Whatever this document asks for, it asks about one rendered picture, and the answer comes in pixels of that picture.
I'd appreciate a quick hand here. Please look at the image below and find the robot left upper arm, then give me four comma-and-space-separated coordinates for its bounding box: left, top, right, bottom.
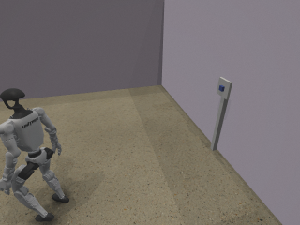
0, 120, 21, 159

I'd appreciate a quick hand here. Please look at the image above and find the robot right foot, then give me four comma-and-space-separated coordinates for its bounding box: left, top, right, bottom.
52, 193, 69, 203

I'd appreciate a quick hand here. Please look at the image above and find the left robot hand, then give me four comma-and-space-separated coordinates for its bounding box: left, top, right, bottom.
0, 179, 14, 195

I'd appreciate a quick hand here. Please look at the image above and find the right robot hand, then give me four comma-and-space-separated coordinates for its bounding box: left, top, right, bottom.
51, 143, 62, 156

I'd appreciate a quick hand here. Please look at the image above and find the robot right upper arm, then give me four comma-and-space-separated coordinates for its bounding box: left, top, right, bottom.
30, 107, 55, 133

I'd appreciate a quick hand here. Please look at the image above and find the left robot thigh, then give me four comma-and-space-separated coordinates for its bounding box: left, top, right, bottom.
11, 162, 36, 197

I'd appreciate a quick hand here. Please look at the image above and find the right robot forearm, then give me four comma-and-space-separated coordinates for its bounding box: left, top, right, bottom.
48, 128, 59, 144

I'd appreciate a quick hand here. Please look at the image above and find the left robot forearm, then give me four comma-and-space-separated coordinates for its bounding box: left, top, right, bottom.
2, 152, 18, 181

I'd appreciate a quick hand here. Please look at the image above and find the button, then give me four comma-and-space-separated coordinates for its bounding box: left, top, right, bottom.
218, 85, 225, 92

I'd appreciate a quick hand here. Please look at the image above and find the panel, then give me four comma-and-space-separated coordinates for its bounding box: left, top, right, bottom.
210, 77, 233, 151

